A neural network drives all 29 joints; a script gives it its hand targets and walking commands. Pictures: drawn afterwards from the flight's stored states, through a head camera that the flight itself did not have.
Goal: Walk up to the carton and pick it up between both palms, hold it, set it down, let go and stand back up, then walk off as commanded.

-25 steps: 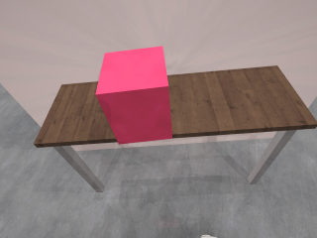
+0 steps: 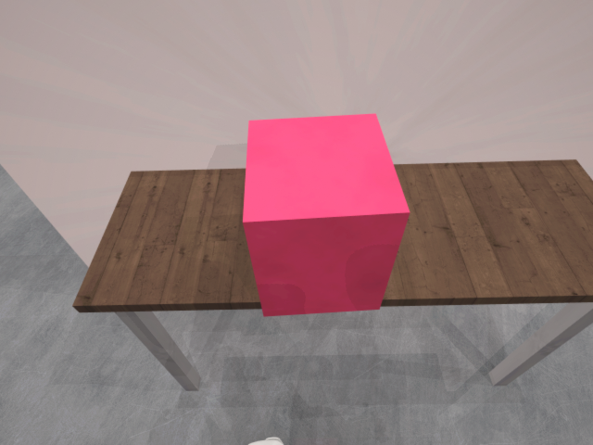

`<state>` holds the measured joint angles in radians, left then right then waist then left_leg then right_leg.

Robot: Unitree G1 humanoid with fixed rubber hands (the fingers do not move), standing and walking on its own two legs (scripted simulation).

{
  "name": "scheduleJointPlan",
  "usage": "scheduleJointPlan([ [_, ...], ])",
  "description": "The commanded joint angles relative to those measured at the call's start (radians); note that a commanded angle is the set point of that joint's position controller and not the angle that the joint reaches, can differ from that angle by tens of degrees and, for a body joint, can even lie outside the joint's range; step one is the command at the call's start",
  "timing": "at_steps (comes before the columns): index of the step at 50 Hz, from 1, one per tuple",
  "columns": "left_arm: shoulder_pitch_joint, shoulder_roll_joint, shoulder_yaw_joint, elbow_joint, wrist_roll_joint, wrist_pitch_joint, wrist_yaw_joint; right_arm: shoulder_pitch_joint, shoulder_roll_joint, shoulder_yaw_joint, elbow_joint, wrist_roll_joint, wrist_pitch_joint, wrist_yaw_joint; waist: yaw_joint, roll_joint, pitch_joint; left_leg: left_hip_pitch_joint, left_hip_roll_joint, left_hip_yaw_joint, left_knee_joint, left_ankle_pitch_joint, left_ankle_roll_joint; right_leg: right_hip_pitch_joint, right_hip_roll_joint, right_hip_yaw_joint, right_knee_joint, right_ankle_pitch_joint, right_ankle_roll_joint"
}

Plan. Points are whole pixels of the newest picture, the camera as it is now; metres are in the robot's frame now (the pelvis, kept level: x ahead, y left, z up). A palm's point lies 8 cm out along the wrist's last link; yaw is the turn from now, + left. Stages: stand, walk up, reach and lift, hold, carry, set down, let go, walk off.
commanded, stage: walk up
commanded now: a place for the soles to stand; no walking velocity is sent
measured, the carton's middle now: (317, 219) +0.46 -0.01 +0.02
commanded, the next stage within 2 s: none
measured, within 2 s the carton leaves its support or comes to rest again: neither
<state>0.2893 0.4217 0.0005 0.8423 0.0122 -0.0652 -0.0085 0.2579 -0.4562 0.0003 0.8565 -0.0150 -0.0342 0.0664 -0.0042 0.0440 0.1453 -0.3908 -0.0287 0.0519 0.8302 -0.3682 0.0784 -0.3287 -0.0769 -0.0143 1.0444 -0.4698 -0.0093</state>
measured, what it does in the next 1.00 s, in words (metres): steps on the spot: right foot, then left foot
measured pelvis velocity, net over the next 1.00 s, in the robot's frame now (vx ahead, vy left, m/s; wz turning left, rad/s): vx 0.05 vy -0.04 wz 0.00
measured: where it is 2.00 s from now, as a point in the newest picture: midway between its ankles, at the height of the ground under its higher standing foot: outside the picture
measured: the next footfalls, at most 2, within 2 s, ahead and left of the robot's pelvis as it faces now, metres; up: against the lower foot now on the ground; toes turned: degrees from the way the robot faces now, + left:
right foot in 0.48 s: +0.13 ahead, -0.08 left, +0.00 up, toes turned +2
left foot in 0.70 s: +0.06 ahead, +0.13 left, +0.00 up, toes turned +2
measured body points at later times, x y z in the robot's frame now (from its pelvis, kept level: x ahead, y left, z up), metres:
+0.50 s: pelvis +0.04 +0.03 +0.01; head +0.06 +0.05 +0.46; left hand +0.09 +0.34 -0.12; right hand +0.12 -0.28 -0.10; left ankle +0.06 +0.06 -0.70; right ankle +0.08 -0.08 -0.70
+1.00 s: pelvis +0.05 -0.04 -0.01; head +0.09 -0.02 +0.44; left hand +0.12 +0.28 -0.14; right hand +0.11 -0.37 -0.10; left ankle +0.02 +0.13 -0.70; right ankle +0.13 -0.13 -0.70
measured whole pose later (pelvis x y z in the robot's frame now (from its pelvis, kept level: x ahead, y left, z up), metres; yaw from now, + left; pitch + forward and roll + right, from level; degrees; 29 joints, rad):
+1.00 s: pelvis +0.05 -0.04 -0.01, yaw +0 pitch -4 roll +4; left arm 0.22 0.45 0.00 0.87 0.01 0.02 -0.02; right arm 0.28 -0.41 0.00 0.89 -0.02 -0.08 -0.02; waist 0.01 -0.14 0.18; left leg -0.23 0.01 0.01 0.79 -0.48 -0.05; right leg -0.46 -0.06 -0.01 0.88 -0.37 -0.05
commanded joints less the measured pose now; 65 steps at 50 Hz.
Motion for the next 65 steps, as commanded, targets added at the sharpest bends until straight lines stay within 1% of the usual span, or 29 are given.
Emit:
scheduleJointPlan([
  [1, 0.050, 0.257, 0.083, -0.032, -0.028, 0.011, 0.039, 0.121, -0.274, -0.147, -0.061, 0.030, -0.021, -0.048, -0.046, 0.011, -0.076, 0.281, 0.306, -0.561, -0.551, 0.187, -0.085, -0.309, 0.025, 0.125, 0.213, 0.101, -0.031],
  [2, 0.053, 0.240, 0.083, -0.027, -0.029, 0.017, 0.030, 0.129, -0.241, -0.137, -0.051, 0.034, -0.027, -0.056, -0.046, 0.058, -0.077, 0.272, 0.237, -0.440, -0.525, 0.366, -0.145, -0.272, 0.025, 0.128, 0.170, 0.128, -0.027],
  [4, 0.063, 0.210, 0.080, -0.026, -0.026, 0.027, 0.022, 0.156, -0.209, -0.126, -0.035, 0.041, -0.038, -0.069, -0.050, 0.132, -0.091, 0.300, 0.189, -0.323, -0.482, 0.594, -0.199, -0.246, 0.032, 0.120, 0.112, 0.150, -0.024],
  [9, 0.049, 0.192, 0.079, 0.000, -0.021, 0.057, 0.025, 0.139, -0.172, -0.115, -0.046, 0.029, -0.038, -0.091, -0.039, 0.085, -0.069, 0.329, 0.208, -0.307, -0.482, 0.668, -0.228, -0.262, 0.068, 0.139, 0.048, 0.228, -0.018],
  [15, 0.101, 0.182, 0.084, 0.030, -0.014, 0.085, 0.037, 0.049, -0.167, -0.129, -0.065, 0.028, -0.014, -0.116, -0.010, 0.186, -0.059, 0.299, 0.143, -0.199, -0.512, 0.882, -0.377, -0.130, 0.121, 0.069, -0.114, 0.166, -0.018],
  [17, 0.103, 0.183, 0.086, 0.035, -0.010, 0.090, 0.043, 0.012, -0.167, -0.135, -0.066, 0.026, -0.004, -0.121, -0.001, 0.178, -0.067, 0.304, 0.150, -0.200, -0.506, 0.894, -0.383, -0.093, 0.128, 0.047, -0.194, 0.127, -0.018],
  [21, 0.122, 0.198, 0.093, 0.045, 0.003, 0.095, 0.050, -0.096, -0.190, -0.141, -0.072, 0.016, 0.002, -0.123, 0.046, 0.141, -0.062, 0.185, 0.232, -0.286, -0.459, 0.749, -0.308, 0.039, 0.080, 0.059, -0.330, 0.093, -0.048],
  [23, 0.195, 0.216, 0.104, 0.060, 0.007, 0.091, 0.048, -0.170, -0.202, -0.142, -0.086, 0.014, 0.000, -0.117, 0.103, 0.137, -0.067, 0.021, 0.256, -0.324, -0.398, 0.642, -0.278, 0.193, 0.058, 0.065, -0.379, 0.040, -0.085],
  [24, 0.260, 0.219, 0.109, 0.074, 0.008, 0.084, 0.047, -0.220, -0.199, -0.139, -0.097, 0.017, 0.000, -0.113, 0.159, 0.090, -0.070, -0.102, 0.209, -0.284, -0.274, 0.534, -0.276, 0.320, 0.028, 0.077, -0.497, 0.087, -0.132],
  [25, 0.262, 0.240, 0.117, 0.075, 0.014, 0.076, 0.045, -0.197, -0.140, -0.122, -0.093, 0.018, -0.003, -0.110, 0.167, -0.102, -0.086, -0.186, 0.056, -0.167, -0.010, 0.328, -0.281, 0.367, -0.079, 0.276, -0.676, 0.036, -0.229],
  [26, 0.103, 0.248, 0.112, 0.043, 0.001, 0.070, 0.044, -0.064, -0.071, -0.104, -0.052, 0.007, -0.005, -0.108, 0.080, -0.321, -0.112, -0.138, -0.056, -0.045, 0.297, -0.208, -0.229, 0.248, -0.270, 0.568, -0.722, 0.031, -0.351],
  [27, -0.048, 0.275, 0.121, -0.030, 0.009, 0.061, 0.045, -0.006, -0.137, -0.113, -0.043, 0.001, 0.006, -0.103, 0.030, -0.273, -0.084, -0.071, 0.016, -0.240, 0.473, -0.349, -0.139, 0.019, -0.378, 0.780, -0.742, -0.118, -0.418],
  [29, -0.177, 0.260, 0.105, -0.084, 0.019, 0.047, 0.044, 0.065, -0.184, -0.117, -0.021, 0.012, 0.000, -0.080, -0.051, -0.165, 0.036, 0.103, 0.052, -0.263, 0.324, -0.330, -0.045, -0.276, -0.281, 0.612, -0.747, -0.199, -0.321],
  [32, -0.170, 0.250, 0.095, -0.075, 0.031, 0.054, 0.017, 0.238, -0.131, -0.129, 0.013, 0.012, -0.023, -0.064, -0.119, -0.238, -0.001, 0.397, 0.049, -0.137, -0.262, -0.153, -0.040, -0.328, -0.041, 0.253, -0.558, -0.039, -0.156],
  [33, -0.141, 0.187, 0.083, -0.082, 0.024, 0.066, 0.005, 0.277, -0.150, -0.137, 0.031, 0.000, -0.036, -0.077, -0.123, -0.105, -0.067, 0.469, 0.092, -0.242, -0.461, -0.122, -0.068, -0.313, 0.060, 0.145, -0.329, -0.027, -0.104],
  [34, -0.141, 0.129, 0.072, -0.107, 0.015, 0.066, 0.001, 0.279, -0.239, -0.153, 0.023, -0.022, -0.050, -0.093, -0.124, 0.060, -0.069, 0.473, 0.294, -0.636, -0.573, -0.063, -0.061, -0.422, 0.187, 0.119, -0.073, -0.032, -0.046],
  [35, -0.130, 0.171, 0.084, -0.099, 0.019, 0.069, 0.005, 0.197, -0.281, -0.160, 0.011, -0.027, -0.058, -0.109, -0.084, -0.035, -0.047, 0.411, 0.405, -0.724, -0.532, 0.086, 0.003, -0.455, 0.143, 0.163, 0.038, -0.024, -0.028],
  [37, -0.063, 0.197, 0.098, -0.088, 0.024, 0.081, -0.002, 0.122, -0.303, -0.161, -0.017, -0.006, -0.062, -0.131, -0.022, -0.067, -0.120, 0.425, 0.449, -0.655, -0.477, 0.178, 0.063, -0.432, 0.089, 0.182, 0.092, -0.031, -0.033],
  [40, -0.049, 0.235, 0.123, -0.065, 0.022, 0.094, -0.013, 0.046, -0.270, -0.145, -0.017, 0.005, -0.067, -0.130, 0.007, 0.024, -0.060, 0.286, 0.397, -0.540, -0.436, 0.121, 0.095, -0.343, 0.033, 0.199, 0.095, 0.034, -0.030],
  [44, -0.113, 0.236, 0.123, -0.091, 0.030, 0.082, -0.019, 0.077, -0.276, -0.145, -0.023, 0.002, -0.074, -0.133, -0.024, 0.112, -0.040, 0.312, 0.409, -0.482, -0.361, 0.292, 0.165, -0.364, -0.022, 0.153, -0.014, 0.002, -0.025],
  [47, -0.093, 0.236, 0.121, -0.076, 0.019, 0.057, -0.019, 0.018, -0.271, -0.140, -0.038, -0.002, -0.073, -0.125, -0.002, 0.173, -0.072, 0.219, 0.373, -0.378, -0.284, 0.423, 0.150, -0.200, -0.030, 0.107, -0.209, -0.007, -0.044],
  [49, 0.070, 0.225, 0.127, -0.001, 0.007, 0.030, -0.013, -0.056, -0.218, -0.118, -0.048, 0.001, -0.057, -0.108, 0.094, 0.121, -0.163, 0.030, 0.231, -0.192, -0.053, 0.376, 0.070, 0.182, 0.024, 0.051, -0.473, 0.182, -0.082],
  [50, 0.167, 0.285, 0.151, 0.035, 0.015, 0.016, -0.004, -0.008, -0.127, -0.089, -0.045, 0.004, -0.050, -0.101, 0.126, -0.120, -0.215, -0.055, 0.113, -0.092, 0.223, 0.275, 0.014, 0.304, -0.021, 0.167, -0.557, 0.153, -0.073],
  [51, 0.150, 0.350, 0.161, 0.021, 0.013, 0.011, 0.008, 0.068, -0.072, -0.065, -0.050, 0.012, -0.044, -0.099, 0.084, -0.265, -0.231, -0.196, -0.019, -0.035, 0.362, -0.143, -0.057, 0.353, -0.235, 0.525, -0.645, 0.247, -0.143],
  [52, 0.119, 0.360, 0.160, 0.012, -0.004, 0.017, 0.010, 0.055, -0.170, -0.082, -0.040, 0.022, -0.021, -0.110, 0.082, -0.148, -0.240, -0.249, -0.016, -0.106, 0.399, -0.229, -0.051, 0.372, -0.322, 0.708, -0.711, 0.204, -0.209],
  [54, 0.040, 0.320, 0.139, -0.003, -0.012, 0.018, 0.021, 0.052, -0.198, -0.078, -0.016, 0.021, -0.005, -0.108, 0.045, -0.043, -0.137, -0.242, 0.050, -0.112, 0.404, -0.153, -0.049, 0.275, -0.272, 0.588, -0.699, 0.175, -0.154],
  [56, 0.011, 0.274, 0.123, -0.004, -0.005, 0.011, 0.030, 0.076, -0.164, -0.081, -0.009, 0.022, 0.008, -0.093, 0.026, -0.084, -0.084, -0.184, 0.081, -0.129, 0.346, -0.083, -0.050, 0.180, -0.188, 0.463, -0.694, 0.197, -0.091],
  [59, -0.009, 0.254, 0.116, -0.006, -0.010, 0.002, 0.032, 0.083, -0.164, -0.083, 0.013, 0.024, 0.024, -0.084, 0.023, -0.137, -0.073, -0.119, 0.085, -0.156, 0.250, -0.003, -0.067, 0.126, -0.154, 0.388, -0.739, 0.171, -0.050],
  [65, -0.071, 0.225, 0.097, -0.002, -0.017, -0.003, 0.037, 0.055, -0.174, -0.080, 0.066, 0.024, 0.042, -0.085, 0.026, -0.193, -0.049, -0.063, 0.076, -0.200, 0.122, 0.037, -0.077, 0.073, -0.151, 0.336, -0.772, 0.064, -0.065],
])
